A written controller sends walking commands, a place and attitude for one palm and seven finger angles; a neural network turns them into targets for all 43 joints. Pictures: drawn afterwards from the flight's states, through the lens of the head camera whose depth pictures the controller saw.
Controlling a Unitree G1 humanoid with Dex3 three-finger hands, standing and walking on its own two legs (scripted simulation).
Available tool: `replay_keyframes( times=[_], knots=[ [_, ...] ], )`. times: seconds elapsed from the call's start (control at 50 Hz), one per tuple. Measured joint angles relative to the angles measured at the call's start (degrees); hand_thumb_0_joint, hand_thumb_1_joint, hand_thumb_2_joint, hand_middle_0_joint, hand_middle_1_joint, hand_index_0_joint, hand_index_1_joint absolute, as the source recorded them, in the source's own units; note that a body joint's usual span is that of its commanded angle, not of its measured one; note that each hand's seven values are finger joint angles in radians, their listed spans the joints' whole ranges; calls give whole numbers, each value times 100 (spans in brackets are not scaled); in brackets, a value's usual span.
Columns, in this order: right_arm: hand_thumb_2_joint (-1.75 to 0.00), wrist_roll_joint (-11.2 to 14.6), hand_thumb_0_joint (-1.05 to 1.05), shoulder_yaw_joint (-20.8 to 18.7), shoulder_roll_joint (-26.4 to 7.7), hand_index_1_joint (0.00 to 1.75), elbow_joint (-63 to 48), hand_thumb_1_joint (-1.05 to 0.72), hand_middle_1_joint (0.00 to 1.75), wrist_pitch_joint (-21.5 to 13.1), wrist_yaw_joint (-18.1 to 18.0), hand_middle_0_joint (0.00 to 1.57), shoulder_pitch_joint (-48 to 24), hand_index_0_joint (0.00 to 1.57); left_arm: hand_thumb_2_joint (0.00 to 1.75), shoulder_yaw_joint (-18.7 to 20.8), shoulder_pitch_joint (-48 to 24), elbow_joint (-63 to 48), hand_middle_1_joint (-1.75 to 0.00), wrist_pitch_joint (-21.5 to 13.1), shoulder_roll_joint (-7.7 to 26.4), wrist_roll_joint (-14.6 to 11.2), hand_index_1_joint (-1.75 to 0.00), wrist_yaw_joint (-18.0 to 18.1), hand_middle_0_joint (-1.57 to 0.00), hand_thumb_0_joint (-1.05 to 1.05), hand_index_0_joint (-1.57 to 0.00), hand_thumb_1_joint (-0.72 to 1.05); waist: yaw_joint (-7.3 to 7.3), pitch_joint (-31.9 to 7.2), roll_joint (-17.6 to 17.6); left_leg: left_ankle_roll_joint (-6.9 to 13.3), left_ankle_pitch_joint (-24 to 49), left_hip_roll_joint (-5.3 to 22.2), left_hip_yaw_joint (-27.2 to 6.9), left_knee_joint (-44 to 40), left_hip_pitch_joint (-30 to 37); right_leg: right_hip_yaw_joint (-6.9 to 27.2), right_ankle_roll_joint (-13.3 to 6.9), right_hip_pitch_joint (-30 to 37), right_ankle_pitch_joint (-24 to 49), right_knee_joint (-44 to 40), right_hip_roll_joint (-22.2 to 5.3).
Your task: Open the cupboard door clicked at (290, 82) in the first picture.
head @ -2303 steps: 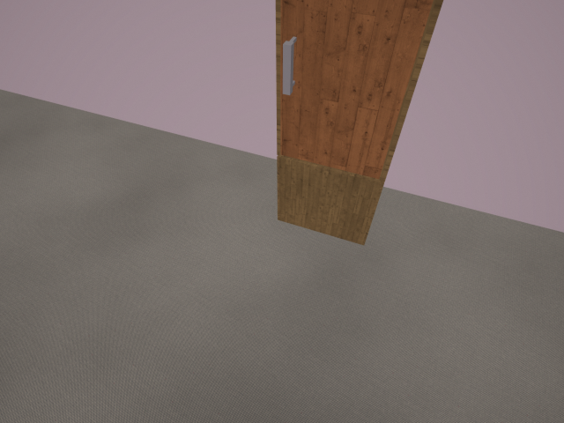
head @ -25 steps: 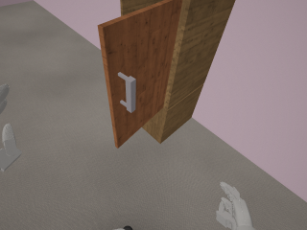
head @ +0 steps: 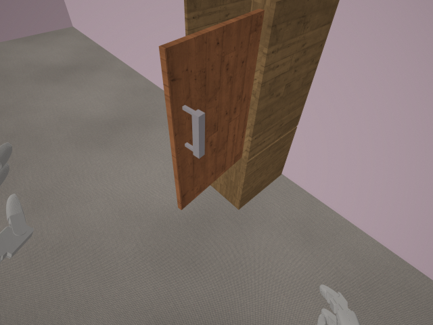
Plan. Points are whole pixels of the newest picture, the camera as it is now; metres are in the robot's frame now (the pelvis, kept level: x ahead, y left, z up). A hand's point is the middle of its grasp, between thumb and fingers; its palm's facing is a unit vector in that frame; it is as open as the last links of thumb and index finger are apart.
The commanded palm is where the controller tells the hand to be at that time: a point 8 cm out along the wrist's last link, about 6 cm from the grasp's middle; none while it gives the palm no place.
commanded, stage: stop stepping back and stand still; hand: left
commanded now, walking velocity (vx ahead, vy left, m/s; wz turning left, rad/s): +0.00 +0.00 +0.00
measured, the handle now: (192, 131) +0.59 +0.09 +0.02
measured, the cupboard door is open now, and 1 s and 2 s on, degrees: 96 96 96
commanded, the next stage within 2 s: let the arm hang, fingers relaxed in 0.22 s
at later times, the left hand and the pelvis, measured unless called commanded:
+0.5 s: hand (82, 321) +0.15 +0.26 -0.09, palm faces +0.03 -0.92 -0.39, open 7.4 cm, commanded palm none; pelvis -0.02 +0.02 -0.01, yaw +1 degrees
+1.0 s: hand out of the picture -0.02 +0.23 -0.16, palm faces +0.05 -0.95 -0.32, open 7.3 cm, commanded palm none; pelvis +0.00 +0.00 +0.00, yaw +3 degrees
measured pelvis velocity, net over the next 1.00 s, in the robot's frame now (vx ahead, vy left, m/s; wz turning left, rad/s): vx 0.00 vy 0.00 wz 0.04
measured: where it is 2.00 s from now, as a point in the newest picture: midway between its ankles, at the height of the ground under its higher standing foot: outside the picture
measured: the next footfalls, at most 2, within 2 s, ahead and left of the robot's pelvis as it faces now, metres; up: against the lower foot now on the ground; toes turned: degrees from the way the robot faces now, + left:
none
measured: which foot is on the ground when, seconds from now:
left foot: down 0.00-1.00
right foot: down 0.00-1.00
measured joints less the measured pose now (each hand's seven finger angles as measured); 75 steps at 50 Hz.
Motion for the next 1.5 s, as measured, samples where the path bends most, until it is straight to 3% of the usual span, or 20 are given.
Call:
replay_keyframes(
  times=[0.12,0.32,0.36,0.42,0.5,0.56,0.62,0.82,1.08,1.28,1.5],
  knots=[
    [-90,-18,1,117,91,30,-59,-90,30,0,81,20,-151,21,90,-8,-16,81,-30,-41,-73,-26,-31,-16,-21,1,-21,89,85,10,151,26,61,21,-2,-20,-98,-1,21,-23,149,-184,24],
    [-90,-23,1,31,-54,30,-8,-90,30,87,20,20,-196,21,90,-155,-115,187,-30,132,-268,-22,-31,-19,-21,2,-21,89,173,71,175,73,132,-21,-13,-150,-56,-12,74,69,258,-398,-10],
    [-90,-27,1,-80,-243,30,299,-90,30,-24,247,20,-283,21,90,-479,-525,977,-30,92,-163,128,-31,-258,-20,1,-21,89,182,-13,266,98,92,-68,-89,49,-287,-91,86,-118,191,-206,-64],
    [-90,-74,1,-148,-593,30,819,-90,30,351,436,20,-585,21,90,-1221,-1350,3064,-30,715,-217,227,-31,-653,-20,0,-20,90,177,-74,435,161,7,-175,-100,327,-522,-102,111,-416,-5,243,-184],
    [-90,-126,1,-165,-743,30,1199,-90,30,708,502,20,-801,21,90,-1951,-1852,5611,-30,1309,-547,284,-30,-891,-19,1,-20,90,-4,93,407,167,-17,-211,-38,417,-535,-36,115,-520,-98,489,-228],
    [-90,-140,1,-159,-731,30,1429,-90,30,842,502,20,-712,21,90,-2313,-1891,6883,-30,1443,-870,266,-30,-948,-19,1,-20,91,-100,273,231,133,37,-186,-38,320,-434,-35,78,-431,-54,410,-200],
    [-90,-144,1,-147,-688,30,1743,-91,30,944,477,20,-498,21,90,-2499,-1811,7735,-30,1450,-1172,226,-30,-969,-20,1,-20,91,-92,407,73,98,114,-148,-81,168,-330,-79,46,-295,39,209,-153],
    [-90,-116,1,-167,-370,30,2627,-91,30,1077,380,20,115,20,90,-2270,-1538,9051,-30,1294,-979,146,-30,-883,-20,1,-21,93,104,498,81,9,271,-62,-251,-208,-108,-251,-39,66,252,-365,-43],
    [-90,-110,0,-160,-238,30,2726,-91,30,986,393,20,-199,21,90,-2181,-2052,9140,-30,1180,-771,132,-30,-807,-20,1,-20,91,63,369,373,-8,282,-85,-235,-432,145,-235,-46,257,194,-464,-61],
    [-90,-116,0,-146,-386,30,2711,-91,30,919,386,20,-589,20,90,-2246,-2545,8948,-30,1086,-937,138,-30,-813,-20,1,-20,91,17,269,335,-41,305,-88,-219,-679,380,-218,-53,437,166,-606,-58],
    [-90,-117,0,-152,-518,30,2732,-91,30,915,358,20,-657,20,90,-2250,-2511,8980,-30,1067,-951,134,-30,-821,-20,0,-20,91,8,314,248,-108,290,-21,-231,-858,559,-230,-106,626,166,-814,17]
  ],
)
